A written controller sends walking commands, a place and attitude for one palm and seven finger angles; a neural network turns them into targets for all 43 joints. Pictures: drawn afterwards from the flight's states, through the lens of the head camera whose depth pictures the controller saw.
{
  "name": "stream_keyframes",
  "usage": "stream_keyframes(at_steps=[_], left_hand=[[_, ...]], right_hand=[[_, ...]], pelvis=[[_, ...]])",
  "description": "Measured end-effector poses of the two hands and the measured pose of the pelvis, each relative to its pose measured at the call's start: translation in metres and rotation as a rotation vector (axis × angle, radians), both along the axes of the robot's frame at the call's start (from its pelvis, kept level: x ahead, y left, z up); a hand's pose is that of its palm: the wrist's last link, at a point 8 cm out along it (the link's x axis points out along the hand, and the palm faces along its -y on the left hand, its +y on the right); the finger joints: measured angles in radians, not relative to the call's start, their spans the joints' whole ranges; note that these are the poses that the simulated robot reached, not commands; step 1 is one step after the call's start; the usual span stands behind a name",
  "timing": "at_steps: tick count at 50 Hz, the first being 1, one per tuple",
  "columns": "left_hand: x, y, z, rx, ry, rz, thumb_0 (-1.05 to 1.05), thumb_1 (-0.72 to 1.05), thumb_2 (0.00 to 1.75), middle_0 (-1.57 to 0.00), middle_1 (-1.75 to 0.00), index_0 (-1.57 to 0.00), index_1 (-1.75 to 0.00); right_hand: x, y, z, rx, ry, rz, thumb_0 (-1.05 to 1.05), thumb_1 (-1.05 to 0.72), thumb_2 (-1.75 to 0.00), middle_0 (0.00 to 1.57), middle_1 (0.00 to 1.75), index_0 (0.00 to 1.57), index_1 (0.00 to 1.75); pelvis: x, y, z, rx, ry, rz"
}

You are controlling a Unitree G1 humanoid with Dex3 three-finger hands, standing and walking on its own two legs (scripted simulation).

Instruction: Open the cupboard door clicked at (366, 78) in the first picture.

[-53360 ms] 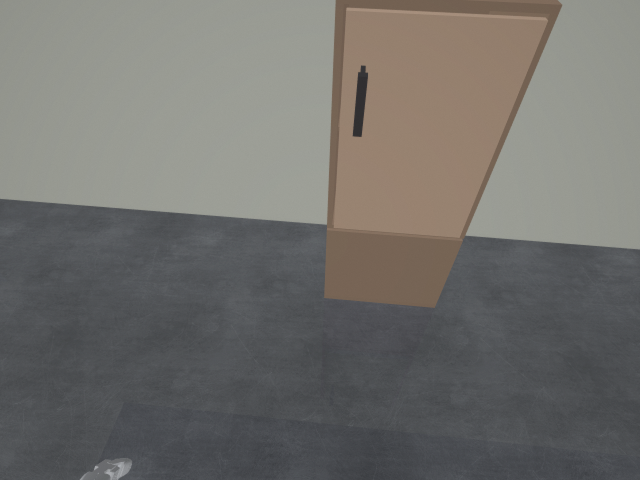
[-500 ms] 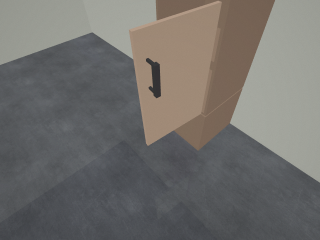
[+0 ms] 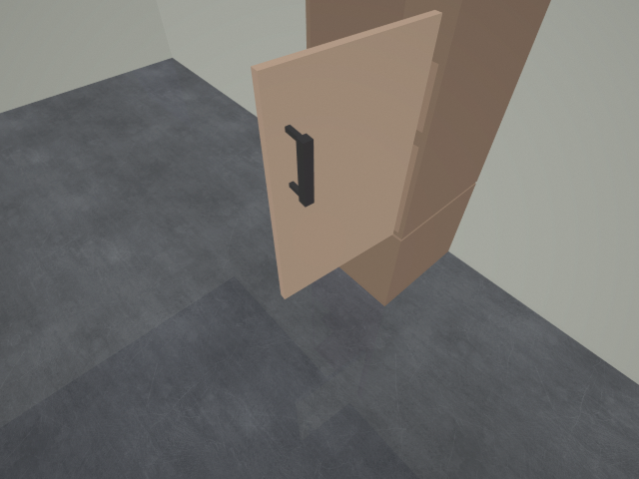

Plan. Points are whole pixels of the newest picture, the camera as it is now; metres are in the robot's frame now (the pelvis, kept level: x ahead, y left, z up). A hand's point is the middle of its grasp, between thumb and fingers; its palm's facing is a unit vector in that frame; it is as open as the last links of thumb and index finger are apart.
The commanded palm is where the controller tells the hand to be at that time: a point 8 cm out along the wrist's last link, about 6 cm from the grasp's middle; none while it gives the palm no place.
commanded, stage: look to check the result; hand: left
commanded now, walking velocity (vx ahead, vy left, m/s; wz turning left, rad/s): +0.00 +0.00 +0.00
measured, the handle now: (299, 166) +0.59 +0.07 +0.05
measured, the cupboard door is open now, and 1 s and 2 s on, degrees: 84 84 84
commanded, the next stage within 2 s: stand and wait in 0.46 s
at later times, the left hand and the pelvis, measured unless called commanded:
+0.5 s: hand out of the picture +0.07 +0.23 -0.16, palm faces +0.00 -0.96 -0.30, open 7.3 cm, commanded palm none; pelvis +0.01 +0.00 +0.00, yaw +0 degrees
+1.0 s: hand out of the picture +0.06 +0.22 -0.17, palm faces -0.02 -0.96 -0.28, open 7.3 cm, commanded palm none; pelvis +0.01 +0.00 +0.00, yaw -1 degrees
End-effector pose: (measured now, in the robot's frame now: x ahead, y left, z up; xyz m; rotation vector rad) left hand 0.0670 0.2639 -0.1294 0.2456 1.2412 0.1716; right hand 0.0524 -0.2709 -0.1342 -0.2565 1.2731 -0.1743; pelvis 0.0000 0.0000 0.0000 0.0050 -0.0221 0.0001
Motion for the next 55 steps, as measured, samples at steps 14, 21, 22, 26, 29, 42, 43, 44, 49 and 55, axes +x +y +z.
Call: stream_keyframes(at_steps=[14,21,22,26,29,42,43,44,49,55], left_hand=[[-0.005,0.011,0.003,0.033,0.037,0.017,0.0,0.91,0.9,-0.2,-0.3,-0.21,-0.3],[-0.002,0.009,0.003,0.027,0.034,0.012,0.0,0.91,0.9,-0.2,-0.3,-0.21,-0.3],[-0.001,0.009,0.003,0.025,0.032,0.011,0.0,0.91,0.9,-0.2,-0.3,-0.21,-0.3],[0.001,0.007,0.002,0.018,0.024,0.007,0.0,0.91,0.9,-0.2,-0.3,-0.21,-0.3],[0.003,0.005,0.001,0.012,0.018,0.004,0.0,0.91,0.9,-0.2,-0.3,-0.21,-0.3],[-0.003,0.004,-0.001,0.004,0.035,-0.003,0.0,0.91,0.9,-0.2,-0.3,-0.21,-0.3],[-0.004,0.004,-0.001,0.005,0.037,-0.003,0.0,0.91,0.9,-0.2,-0.3,-0.21,-0.3],[-0.005,0.005,-0.001,0.005,0.039,-0.002,0.0,0.91,0.9,-0.2,-0.3,-0.21,-0.3],[-0.009,0.006,-0.001,0.008,0.049,0.001,0.0,0.91,0.9,-0.2,-0.3,-0.21,-0.3],[-0.011,0.008,-0.002,0.009,0.051,0.003,0.0,0.91,0.9,-0.2,-0.3,-0.21,-0.3]], right_hand=[[0.01,0.002,-0.002,0.01,0.01,0.003,0.01,-0.9,-0.9,0.2,0.3,0.2,0.3],[0.009,0.004,-0.002,0.012,0.014,0.0,0.01,-0.9,-0.9,0.21,0.3,0.21,0.3],[0.008,0.004,-0.002,0.011,0.014,-0.001,0.01,-0.9,-0.9,0.21,0.3,0.21,0.3],[0.006,0.004,-0.001,0.008,0.013,-0.005,0.01,-0.9,-0.9,0.21,0.3,0.21,0.3],[0.004,0.004,-0.001,0.007,0.013,-0.008,0.01,-0.9,-0.9,0.21,0.3,0.21,0.3],[-0.009,0.008,-0.002,0.012,0.035,-0.018,0.01,-0.9,-0.9,0.2,0.3,0.2,0.3],[-0.01,0.008,-0.002,0.013,0.038,-0.019,0.01,-0.9,-0.9,0.2,0.3,0.2,0.3],[-0.01,0.008,-0.002,0.014,0.041,-0.02,0.01,-0.9,-0.9,0.2,0.3,0.2,0.3],[-0.013,0.009,-0.002,0.015,0.048,-0.025,0.01,-0.9,-0.9,0.21,0.3,0.21,0.3],[-0.013,0.009,-0.002,0.012,0.044,-0.026,0.01,-0.9,-0.9,0.21,0.3,0.21,0.3]], pelvis=[[0.01,-0.001,0.001,-0.003,0.001,-0.002],[0.011,0.0,0.001,-0.003,0.001,-0.004],[0.011,0.0,0.001,-0.003,0.0,-0.004],[0.011,0.001,0.001,-0.003,-0.002,-0.005],[0.011,0.001,0.001,-0.003,-0.003,-0.006],[0.008,0.002,0.001,-0.003,-0.003,-0.011],[0.008,0.002,0.001,-0.003,-0.002,-0.012],[0.008,0.002,0.001,-0.003,-0.002,-0.012],[0.008,0.003,0.001,-0.003,-0.002,-0.012],[0.007,0.003,0.001,-0.003,-0.004,-0.012]])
